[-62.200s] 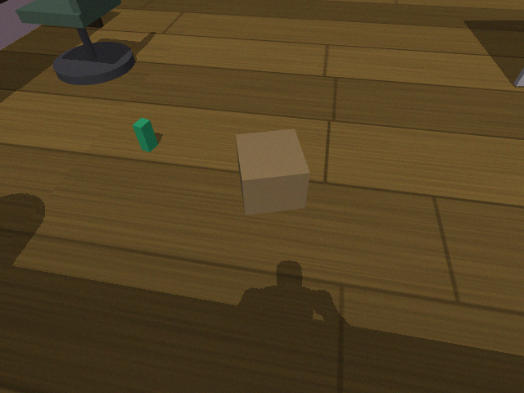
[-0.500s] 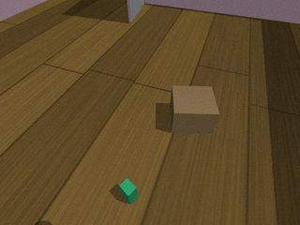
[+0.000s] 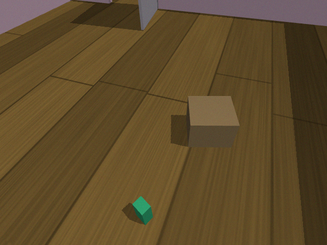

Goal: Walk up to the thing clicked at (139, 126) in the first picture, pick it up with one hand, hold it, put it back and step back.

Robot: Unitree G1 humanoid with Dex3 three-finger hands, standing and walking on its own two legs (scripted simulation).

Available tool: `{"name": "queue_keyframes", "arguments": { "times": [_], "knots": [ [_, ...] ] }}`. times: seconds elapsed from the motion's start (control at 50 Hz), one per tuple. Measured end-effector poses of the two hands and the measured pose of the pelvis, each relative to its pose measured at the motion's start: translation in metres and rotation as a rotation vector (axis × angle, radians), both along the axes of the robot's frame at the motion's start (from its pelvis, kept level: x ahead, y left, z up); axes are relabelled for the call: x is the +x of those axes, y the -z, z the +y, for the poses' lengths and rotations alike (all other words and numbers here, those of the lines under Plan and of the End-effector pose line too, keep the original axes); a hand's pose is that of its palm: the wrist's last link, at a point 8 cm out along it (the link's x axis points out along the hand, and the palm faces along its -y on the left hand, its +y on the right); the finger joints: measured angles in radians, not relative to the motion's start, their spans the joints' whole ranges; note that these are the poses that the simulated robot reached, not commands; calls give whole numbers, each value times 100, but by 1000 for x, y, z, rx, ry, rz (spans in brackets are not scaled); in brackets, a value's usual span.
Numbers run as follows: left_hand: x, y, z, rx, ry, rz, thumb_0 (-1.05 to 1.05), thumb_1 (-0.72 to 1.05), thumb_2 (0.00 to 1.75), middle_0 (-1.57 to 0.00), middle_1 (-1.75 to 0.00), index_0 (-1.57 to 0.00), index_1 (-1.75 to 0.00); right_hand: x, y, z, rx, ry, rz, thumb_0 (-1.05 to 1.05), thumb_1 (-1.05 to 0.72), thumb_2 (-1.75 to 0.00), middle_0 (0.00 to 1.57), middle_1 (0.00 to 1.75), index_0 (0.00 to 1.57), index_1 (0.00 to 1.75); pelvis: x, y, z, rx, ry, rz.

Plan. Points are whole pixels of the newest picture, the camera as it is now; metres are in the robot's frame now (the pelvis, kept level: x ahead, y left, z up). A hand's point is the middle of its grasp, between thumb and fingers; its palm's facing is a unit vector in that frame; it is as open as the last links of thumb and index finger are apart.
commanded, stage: stand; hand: left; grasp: from the side
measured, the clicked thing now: (143, 210) +0.41 +0.17 -0.69
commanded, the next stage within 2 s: step back in 1.26 s
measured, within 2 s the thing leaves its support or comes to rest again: neither
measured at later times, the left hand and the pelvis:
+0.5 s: hand out of the picture +0.08 +0.23 -0.15, palm faces -0.04 -0.94 -0.33, open 7.4 cm; pelvis +0.01 -0.01 +0.00, yaw -1 degrees
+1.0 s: hand out of the picture +0.10 +0.22 -0.15, palm faces -0.05 -0.94 -0.34, open 7.4 cm; pelvis +0.02 -0.02 +0.00, yaw -1 degrees
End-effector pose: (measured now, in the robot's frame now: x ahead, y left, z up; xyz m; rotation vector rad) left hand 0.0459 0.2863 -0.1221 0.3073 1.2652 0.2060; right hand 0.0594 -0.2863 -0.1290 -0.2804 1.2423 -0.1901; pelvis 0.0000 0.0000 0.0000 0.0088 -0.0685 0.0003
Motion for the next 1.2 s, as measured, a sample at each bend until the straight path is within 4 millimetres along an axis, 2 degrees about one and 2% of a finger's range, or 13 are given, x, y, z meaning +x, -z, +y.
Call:
{"name": "queue_keyframes", "arguments": {
  "times": [0.3, 0.7, 1.2],
  "knots": [
    [14, -1, -10, -8, 17, 4, 0, 90, 90, -20, -30, -20, -30, -6, -1, -13, -7, 20, 31, 1, -90, -90, 20, 30, 20, 30, 5, -1, -8, -2, 11, 9],
    [45, -6, -16, -2, 39, -33, 0, 90, 90, -20, -30, -20, -30, 6, -1, -21, -3, 28, 20, 1, -90, -89, 20, 30, 20, 30, 15, -2, -16, -2, 20, 18],
    [55, -7, -20, -1, 50, -40, 0, 90, 90, -20, -30, -20, -30, 13, -4, -29, -10, 35, 13, 1, -90, -90, 20, 30, 20, 30, 22, -3, -21, -3, 28, 24]
  ]
}}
